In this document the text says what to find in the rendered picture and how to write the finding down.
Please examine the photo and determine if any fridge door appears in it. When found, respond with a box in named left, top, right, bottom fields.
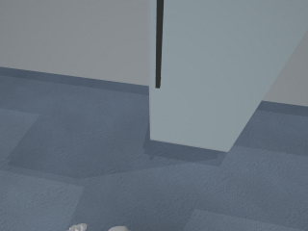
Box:
left=150, top=0, right=308, bottom=151

